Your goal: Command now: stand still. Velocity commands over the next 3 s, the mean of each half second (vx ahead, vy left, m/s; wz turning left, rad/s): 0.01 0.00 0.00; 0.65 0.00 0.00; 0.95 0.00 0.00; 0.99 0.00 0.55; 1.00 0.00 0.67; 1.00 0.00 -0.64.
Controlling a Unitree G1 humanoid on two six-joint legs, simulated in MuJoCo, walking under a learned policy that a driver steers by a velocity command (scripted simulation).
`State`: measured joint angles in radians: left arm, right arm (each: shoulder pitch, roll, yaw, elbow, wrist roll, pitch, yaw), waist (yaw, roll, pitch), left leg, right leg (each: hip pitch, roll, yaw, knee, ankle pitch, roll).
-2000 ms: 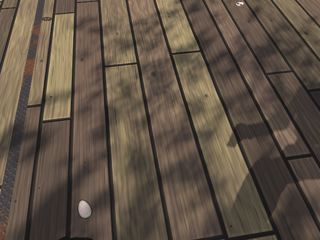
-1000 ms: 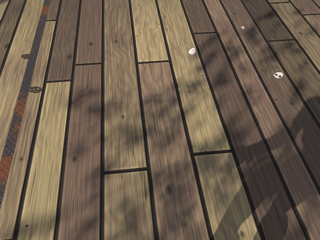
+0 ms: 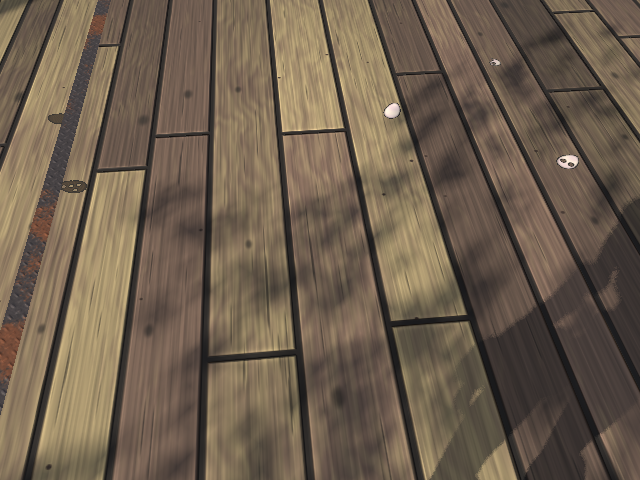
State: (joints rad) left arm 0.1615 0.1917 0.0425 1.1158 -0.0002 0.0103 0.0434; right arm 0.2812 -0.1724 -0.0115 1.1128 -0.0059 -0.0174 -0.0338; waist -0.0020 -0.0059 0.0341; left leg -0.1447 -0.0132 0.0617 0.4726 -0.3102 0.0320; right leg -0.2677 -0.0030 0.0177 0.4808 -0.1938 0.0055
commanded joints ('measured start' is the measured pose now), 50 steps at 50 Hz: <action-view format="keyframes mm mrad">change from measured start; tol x16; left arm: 1 8 93 12 -22 0 -8 3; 24 78 73 3 16 -7 -7 7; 37 -157 56 21 -192 48 -48 -107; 40 64 108 43 -156 33 -61 -92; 42 493 291 98 -49 61 -95 -57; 45 183 186 53 -128 43 -97 -65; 50 209 103 19 -106 26 -130 -56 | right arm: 1 63 -86 -14 -14 1 -6 -2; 26 236 -186 -59 -3 35 -7 -9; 50 -52 -84 -47 -249 -39 -44 101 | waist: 1 0 10 10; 38 -22 164 108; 41 183 8 -39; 43 196 -389 -136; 45 58 -72 -29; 50 -20 -66 52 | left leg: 1 -119 60 -64 -131 58 18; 23 -104 57 -64 -132 121 21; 27 -28 406 -553 -419 -691 246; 33 113 286 -291 -382 -202 149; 38 -107 254 -174 -394 -255 167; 41 -247 166 -43 78 130 147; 42 -481 55 48 555 73 95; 43 -688 -72 -125 799 -174 105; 44 -763 24 -177 912 -53 124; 50 -677 166 -82 773 219 41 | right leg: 1 81 -31 31 -53 115 -42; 23 80 -32 31 -53 139 -39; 24 78 10 -19 -9 -65 -41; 26 -205 51 -90 214 -376 -49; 30 -641 -128 34 581 -166 -82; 40 127 3 -193 69 -59 -55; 41 368 15 -171 46 -123 -67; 42 550 -246 237 -141 -566 -118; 43 497 -367 747 -404 -845 -145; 50 131 -209 194 -405 -304 -139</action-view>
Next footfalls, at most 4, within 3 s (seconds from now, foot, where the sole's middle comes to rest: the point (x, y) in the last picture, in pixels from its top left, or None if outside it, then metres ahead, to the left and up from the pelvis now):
0.82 right None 0.22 -0.19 -0.77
1.32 left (345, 406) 0.67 -0.03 -0.77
1.78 right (405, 249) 1.13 -0.20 -0.78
2.24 left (298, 166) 1.47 0.10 -0.77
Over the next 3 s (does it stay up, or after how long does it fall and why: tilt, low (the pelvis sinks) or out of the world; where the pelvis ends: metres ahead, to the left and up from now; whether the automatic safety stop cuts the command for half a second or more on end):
stays up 1.94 0.34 0.00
